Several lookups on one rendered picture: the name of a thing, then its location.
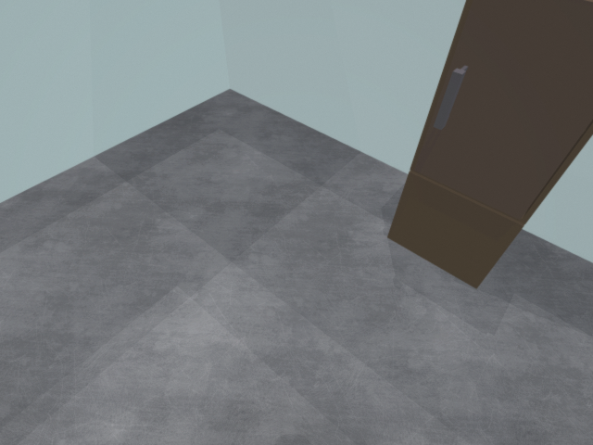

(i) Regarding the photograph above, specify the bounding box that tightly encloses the cupboard door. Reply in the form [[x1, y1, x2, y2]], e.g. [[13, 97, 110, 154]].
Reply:
[[414, 0, 593, 220]]

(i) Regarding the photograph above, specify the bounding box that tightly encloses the handle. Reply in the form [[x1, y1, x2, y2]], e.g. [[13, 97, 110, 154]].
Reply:
[[434, 66, 468, 130]]

